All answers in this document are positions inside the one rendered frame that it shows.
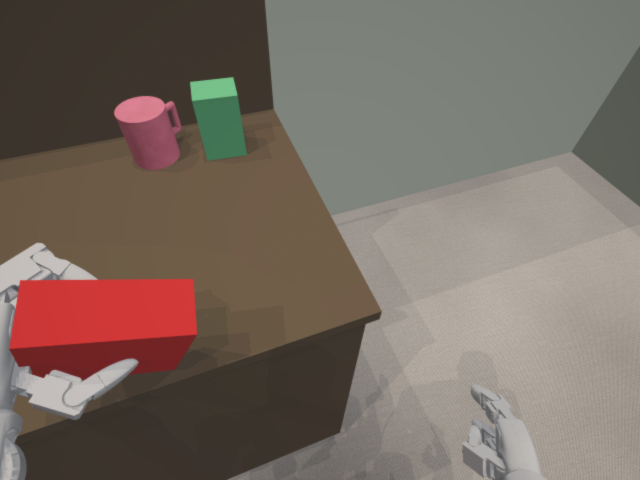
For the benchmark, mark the table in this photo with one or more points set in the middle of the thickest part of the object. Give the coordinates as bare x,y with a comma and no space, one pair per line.
281,305

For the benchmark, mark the sponge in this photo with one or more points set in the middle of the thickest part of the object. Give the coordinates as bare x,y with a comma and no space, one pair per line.
80,327

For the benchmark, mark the left robot forearm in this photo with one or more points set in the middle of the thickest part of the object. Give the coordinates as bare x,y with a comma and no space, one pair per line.
12,460

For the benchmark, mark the robot right hand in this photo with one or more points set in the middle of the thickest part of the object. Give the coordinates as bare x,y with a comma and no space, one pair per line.
495,453

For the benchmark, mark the robot left hand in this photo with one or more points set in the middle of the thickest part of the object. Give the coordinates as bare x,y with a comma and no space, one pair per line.
58,393

